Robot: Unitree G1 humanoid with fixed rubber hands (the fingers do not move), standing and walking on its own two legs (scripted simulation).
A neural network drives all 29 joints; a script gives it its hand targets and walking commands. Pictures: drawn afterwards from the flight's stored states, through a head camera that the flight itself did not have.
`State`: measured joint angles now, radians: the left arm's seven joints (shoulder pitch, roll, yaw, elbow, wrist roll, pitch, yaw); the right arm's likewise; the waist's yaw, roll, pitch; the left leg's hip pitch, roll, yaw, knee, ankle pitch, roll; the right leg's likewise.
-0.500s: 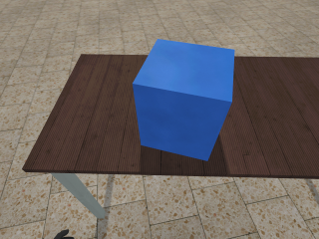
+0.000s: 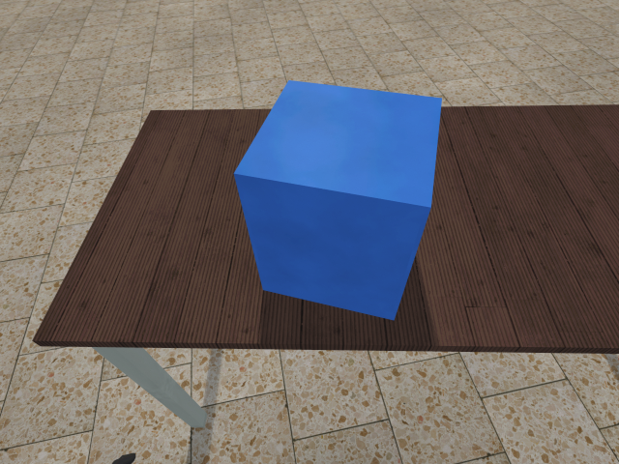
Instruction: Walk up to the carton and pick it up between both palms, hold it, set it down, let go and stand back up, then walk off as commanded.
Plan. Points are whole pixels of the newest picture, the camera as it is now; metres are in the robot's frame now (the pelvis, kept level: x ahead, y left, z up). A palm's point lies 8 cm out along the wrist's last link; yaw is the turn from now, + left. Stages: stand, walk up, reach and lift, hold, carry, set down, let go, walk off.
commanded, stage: walk up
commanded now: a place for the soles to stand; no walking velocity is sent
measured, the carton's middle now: (343, 204) +0.45 -0.02 +0.07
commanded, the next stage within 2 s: stand in 0.46 s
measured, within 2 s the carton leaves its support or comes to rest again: neither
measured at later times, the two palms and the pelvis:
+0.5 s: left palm out of the picture +0.10 +0.29 -0.11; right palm out of the picture +0.07 -0.31 -0.12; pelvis +0.00 -0.01 +0.00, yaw +0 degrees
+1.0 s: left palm (120, 439) +0.16 +0.27 -0.07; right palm out of the picture +0.13 -0.29 -0.07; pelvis +0.00 +0.00 -0.01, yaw -2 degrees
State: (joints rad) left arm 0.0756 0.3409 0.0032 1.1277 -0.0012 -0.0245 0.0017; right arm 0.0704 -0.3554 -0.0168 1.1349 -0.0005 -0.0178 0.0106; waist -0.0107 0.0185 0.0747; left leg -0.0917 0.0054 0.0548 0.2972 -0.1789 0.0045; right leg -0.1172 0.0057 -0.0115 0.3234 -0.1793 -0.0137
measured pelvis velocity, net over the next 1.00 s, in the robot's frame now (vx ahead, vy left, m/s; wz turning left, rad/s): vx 0.00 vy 0.00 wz -0.03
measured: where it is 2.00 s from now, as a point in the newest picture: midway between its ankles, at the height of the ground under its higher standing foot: outside the picture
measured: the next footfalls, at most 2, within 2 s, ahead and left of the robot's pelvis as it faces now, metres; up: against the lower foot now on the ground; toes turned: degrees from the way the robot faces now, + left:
none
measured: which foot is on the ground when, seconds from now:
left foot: down 0.00-1.00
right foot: down 0.00-1.00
